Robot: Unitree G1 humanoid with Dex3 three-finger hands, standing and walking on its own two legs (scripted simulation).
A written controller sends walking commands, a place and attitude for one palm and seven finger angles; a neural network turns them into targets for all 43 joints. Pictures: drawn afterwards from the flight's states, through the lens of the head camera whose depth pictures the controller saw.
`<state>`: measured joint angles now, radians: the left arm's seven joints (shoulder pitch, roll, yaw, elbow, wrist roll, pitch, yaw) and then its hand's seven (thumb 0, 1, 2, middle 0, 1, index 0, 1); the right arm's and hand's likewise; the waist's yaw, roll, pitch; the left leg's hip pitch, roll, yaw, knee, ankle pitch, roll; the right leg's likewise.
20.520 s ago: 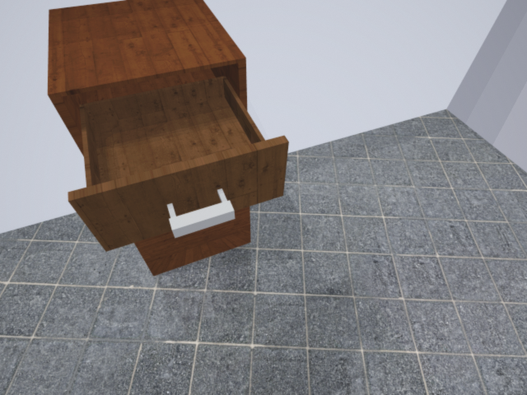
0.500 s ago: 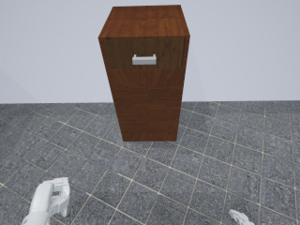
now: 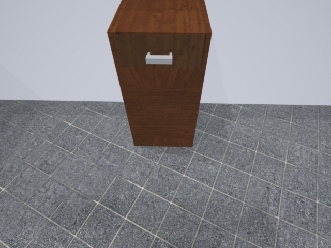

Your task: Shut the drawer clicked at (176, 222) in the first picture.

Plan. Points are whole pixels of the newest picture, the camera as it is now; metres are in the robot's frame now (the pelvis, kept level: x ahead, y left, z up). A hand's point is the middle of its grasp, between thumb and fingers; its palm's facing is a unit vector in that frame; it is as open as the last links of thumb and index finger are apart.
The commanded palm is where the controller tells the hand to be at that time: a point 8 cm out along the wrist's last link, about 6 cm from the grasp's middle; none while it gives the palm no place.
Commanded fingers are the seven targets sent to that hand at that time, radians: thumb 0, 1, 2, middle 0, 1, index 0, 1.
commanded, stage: let the arm hang, fingers relaxed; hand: left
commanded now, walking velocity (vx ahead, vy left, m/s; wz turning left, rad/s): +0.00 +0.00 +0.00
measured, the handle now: (159, 56) +0.84 +0.08 -0.01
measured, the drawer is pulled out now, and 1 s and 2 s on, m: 0.00 0.00 0.00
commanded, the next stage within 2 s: look to check the result in 0.46 s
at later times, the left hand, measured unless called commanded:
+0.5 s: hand out of the picture -0.02 +0.15 -0.18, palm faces +0.05 -0.98 -0.17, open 7.3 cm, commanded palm none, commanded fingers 0.00 0.90 0.90 -0.20 -0.30 -0.20 -0.30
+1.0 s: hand out of the picture -0.01 +0.14 -0.17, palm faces +0.05 -0.98 -0.17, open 7.4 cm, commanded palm none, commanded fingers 0.00 0.90 0.90 -0.20 -0.30 -0.20 -0.30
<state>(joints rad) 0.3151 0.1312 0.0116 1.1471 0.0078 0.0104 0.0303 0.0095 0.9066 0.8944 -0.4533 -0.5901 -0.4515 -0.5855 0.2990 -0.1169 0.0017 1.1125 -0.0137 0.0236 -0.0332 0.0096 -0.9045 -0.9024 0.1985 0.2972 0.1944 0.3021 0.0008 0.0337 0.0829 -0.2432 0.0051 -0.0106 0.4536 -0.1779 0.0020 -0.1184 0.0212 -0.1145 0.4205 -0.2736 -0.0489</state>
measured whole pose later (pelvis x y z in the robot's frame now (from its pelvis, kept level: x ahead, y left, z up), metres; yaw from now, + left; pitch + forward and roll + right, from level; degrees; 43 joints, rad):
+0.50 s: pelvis +0.00 +0.00 +0.00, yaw -1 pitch -2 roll +0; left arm 0.31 0.09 0.02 1.16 0.01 -0.01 0.04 0.01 0.91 0.89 -0.20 -0.30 -0.20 -0.30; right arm 0.33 -0.09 -0.01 1.14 -0.02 0.01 -0.04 0.01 -0.91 -0.90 0.20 0.30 0.19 0.30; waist -0.01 0.02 0.06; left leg -0.23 0.01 0.01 0.44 -0.18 0.00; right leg -0.12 0.02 -0.10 0.43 -0.28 -0.05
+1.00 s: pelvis +0.01 -0.01 +0.00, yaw -1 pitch -2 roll +0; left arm 0.31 0.09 0.02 1.16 0.01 -0.01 0.04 0.00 0.91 0.89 -0.20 -0.30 -0.20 -0.30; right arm 0.30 -0.10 0.00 1.14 -0.01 0.01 -0.04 0.01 -0.91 -0.90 0.20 0.30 0.19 0.30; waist 0.00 0.02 0.06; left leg -0.21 0.02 0.00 0.44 -0.19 -0.01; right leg -0.10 0.03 -0.10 0.41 -0.29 -0.06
